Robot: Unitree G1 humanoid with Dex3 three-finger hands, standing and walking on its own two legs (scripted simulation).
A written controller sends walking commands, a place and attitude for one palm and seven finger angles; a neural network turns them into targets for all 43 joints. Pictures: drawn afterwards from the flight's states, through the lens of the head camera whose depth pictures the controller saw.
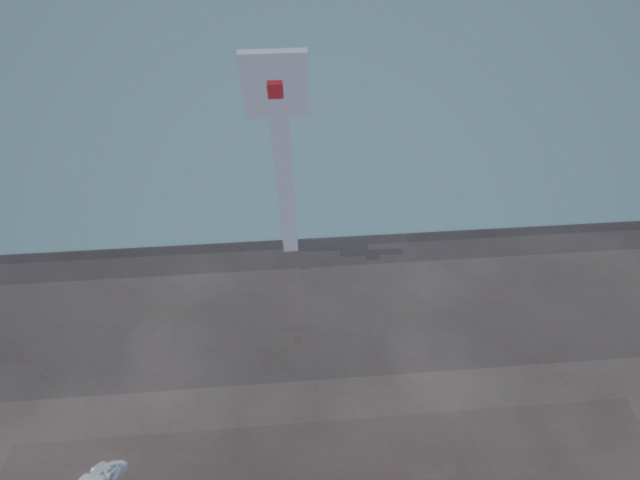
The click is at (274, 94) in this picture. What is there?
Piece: button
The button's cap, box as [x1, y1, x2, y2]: [267, 80, 283, 98]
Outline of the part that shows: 267,81 268,98 283,98 281,80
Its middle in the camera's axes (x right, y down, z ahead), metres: -0.12 -0.40 +1.03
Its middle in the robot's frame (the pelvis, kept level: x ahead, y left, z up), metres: +1.03 +0.17 -0.04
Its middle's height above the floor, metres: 0.73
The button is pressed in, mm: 0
